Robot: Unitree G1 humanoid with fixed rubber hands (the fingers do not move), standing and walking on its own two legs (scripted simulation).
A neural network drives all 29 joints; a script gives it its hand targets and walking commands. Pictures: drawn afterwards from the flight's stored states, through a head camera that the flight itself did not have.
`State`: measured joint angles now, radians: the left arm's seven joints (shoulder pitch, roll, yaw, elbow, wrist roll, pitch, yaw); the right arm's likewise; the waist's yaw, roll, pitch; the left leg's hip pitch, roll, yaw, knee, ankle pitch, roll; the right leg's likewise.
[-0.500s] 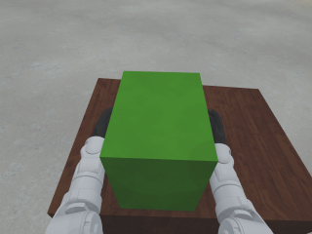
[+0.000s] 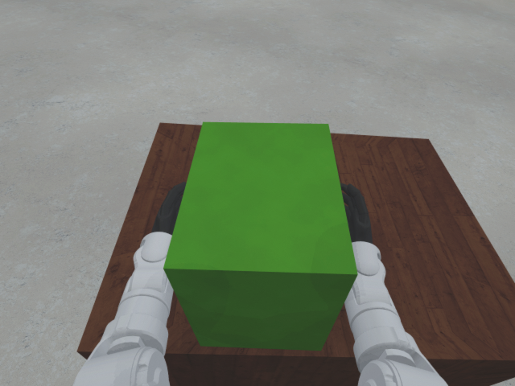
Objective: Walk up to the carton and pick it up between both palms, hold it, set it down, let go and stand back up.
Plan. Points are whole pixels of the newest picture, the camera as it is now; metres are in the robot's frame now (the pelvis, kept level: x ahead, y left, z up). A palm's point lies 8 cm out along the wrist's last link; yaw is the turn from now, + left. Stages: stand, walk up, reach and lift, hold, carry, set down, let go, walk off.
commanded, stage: set down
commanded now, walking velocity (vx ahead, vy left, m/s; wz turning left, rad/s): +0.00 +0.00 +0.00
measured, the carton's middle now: (262, 237) +0.38 -0.01 +0.01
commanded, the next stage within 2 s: none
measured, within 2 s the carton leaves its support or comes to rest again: rests again in 0.40 s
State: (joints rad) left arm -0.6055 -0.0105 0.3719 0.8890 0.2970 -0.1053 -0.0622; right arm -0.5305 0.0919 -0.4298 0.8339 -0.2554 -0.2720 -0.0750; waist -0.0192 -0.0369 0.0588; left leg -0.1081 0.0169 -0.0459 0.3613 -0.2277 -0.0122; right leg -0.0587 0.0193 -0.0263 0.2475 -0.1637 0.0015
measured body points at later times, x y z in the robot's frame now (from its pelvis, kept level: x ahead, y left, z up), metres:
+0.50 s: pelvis +0.01 +0.00 +0.00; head +0.05 +0.02 +0.45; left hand +0.39 +0.15 +0.02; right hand +0.37 -0.17 +0.04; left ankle -0.02 +0.12 -0.75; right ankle -0.02 -0.12 -0.75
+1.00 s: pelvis +0.00 +0.00 +0.00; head +0.06 +0.02 +0.44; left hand +0.40 +0.14 +0.01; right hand +0.37 -0.18 +0.01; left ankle -0.02 +0.12 -0.75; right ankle -0.02 -0.12 -0.75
